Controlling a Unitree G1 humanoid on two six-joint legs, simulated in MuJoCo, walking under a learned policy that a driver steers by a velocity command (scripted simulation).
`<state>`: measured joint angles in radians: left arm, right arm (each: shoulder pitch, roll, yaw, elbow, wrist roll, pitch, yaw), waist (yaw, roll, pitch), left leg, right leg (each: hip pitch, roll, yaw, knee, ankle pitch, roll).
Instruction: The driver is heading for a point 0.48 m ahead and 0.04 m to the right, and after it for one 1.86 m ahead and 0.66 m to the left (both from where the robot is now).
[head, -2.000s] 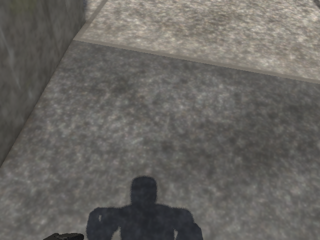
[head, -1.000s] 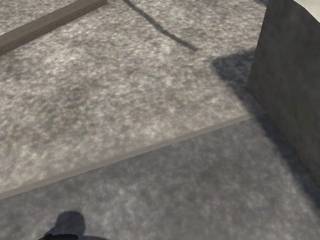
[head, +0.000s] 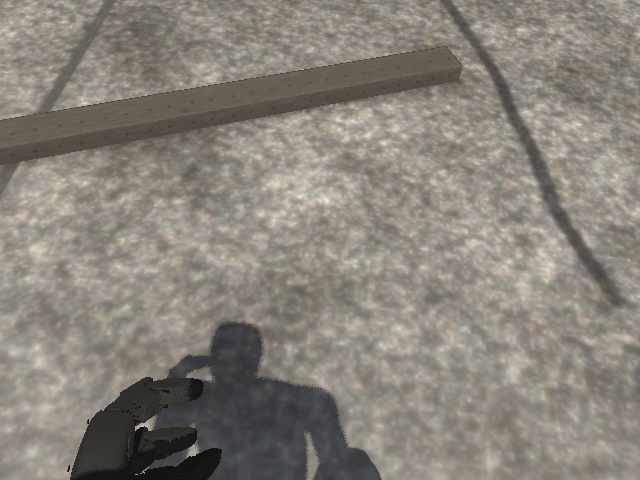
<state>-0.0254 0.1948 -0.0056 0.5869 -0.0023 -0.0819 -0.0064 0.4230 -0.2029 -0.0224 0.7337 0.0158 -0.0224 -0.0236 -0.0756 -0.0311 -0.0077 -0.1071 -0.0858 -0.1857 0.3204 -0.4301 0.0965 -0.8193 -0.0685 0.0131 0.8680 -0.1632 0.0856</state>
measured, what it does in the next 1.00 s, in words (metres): climbs, turning left: right foot 0.05 m higher, then left foot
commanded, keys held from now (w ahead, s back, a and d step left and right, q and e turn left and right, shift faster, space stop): w+q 0.04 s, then w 0.34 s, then w+e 0.08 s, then q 0.54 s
